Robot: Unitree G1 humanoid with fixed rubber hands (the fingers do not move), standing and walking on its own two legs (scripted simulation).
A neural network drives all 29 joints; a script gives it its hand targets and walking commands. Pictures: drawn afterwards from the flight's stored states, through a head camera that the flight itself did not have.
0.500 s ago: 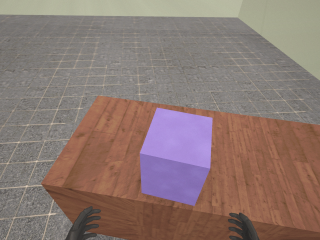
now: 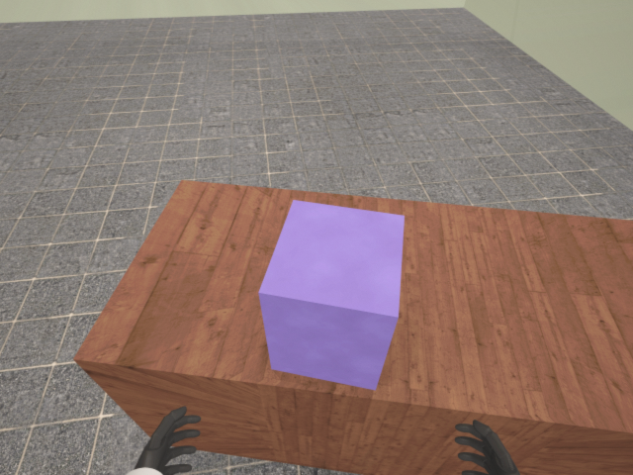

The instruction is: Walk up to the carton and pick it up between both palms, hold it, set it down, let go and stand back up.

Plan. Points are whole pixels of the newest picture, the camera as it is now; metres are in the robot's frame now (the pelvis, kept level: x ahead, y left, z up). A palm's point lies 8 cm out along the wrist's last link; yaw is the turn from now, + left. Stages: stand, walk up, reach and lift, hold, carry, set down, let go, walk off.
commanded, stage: let go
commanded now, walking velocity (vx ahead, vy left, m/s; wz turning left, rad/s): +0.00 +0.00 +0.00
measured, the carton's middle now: (334, 296) +0.45 -0.01 -0.10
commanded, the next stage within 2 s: stand in 0.04 s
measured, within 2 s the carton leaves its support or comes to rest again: neither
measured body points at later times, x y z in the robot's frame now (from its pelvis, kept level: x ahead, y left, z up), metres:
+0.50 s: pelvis -0.02 +0.01 -0.01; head -0.04 +0.00 +0.44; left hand +0.05 +0.27 -0.12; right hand +0.08 -0.25 -0.13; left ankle -0.03 +0.15 -0.74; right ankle +0.02 -0.13 -0.74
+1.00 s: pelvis -0.05 +0.01 -0.01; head -0.06 +0.00 +0.44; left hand -0.02 +0.27 -0.14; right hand +0.01 -0.25 -0.15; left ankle -0.03 +0.15 -0.74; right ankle +0.02 -0.13 -0.74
